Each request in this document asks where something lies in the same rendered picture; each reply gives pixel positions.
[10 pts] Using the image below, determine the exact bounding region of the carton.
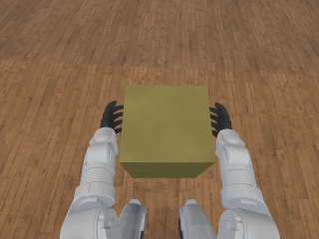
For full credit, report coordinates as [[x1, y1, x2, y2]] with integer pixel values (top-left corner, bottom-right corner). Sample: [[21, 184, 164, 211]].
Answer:
[[119, 85, 215, 178]]

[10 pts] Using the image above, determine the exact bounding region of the robot right thigh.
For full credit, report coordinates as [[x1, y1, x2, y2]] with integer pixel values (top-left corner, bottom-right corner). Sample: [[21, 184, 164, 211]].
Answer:
[[179, 203, 217, 239]]

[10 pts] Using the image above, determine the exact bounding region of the robot left thigh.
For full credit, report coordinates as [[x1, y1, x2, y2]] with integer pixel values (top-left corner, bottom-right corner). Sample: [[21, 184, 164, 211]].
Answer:
[[119, 203, 147, 239]]

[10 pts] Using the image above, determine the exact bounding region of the robot thigh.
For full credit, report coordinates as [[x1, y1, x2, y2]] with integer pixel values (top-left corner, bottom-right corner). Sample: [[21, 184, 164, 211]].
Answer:
[[179, 203, 217, 239], [119, 203, 147, 239]]

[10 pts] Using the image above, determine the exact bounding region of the right robot forearm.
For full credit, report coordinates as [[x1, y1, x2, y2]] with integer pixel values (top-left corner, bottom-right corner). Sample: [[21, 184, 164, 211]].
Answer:
[[215, 128, 280, 239]]

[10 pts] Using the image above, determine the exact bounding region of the robot right hand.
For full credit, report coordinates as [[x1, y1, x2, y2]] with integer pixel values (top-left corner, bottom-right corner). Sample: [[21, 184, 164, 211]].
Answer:
[[209, 103, 232, 137]]

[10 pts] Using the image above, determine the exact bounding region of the robot left upper arm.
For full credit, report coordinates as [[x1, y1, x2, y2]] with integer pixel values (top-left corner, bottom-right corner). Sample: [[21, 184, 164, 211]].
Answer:
[[60, 205, 122, 239]]

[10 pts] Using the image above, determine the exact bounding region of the left robot forearm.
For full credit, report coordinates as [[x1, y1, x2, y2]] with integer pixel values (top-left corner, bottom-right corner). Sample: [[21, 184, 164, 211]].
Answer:
[[60, 126, 119, 239]]

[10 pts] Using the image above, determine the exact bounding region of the robot right upper arm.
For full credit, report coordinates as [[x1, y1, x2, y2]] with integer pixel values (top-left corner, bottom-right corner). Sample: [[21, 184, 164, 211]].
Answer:
[[216, 207, 280, 239]]

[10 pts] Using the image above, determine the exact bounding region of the robot left hand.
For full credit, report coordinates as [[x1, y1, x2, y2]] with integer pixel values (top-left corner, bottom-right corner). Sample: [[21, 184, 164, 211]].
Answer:
[[100, 101, 124, 134]]

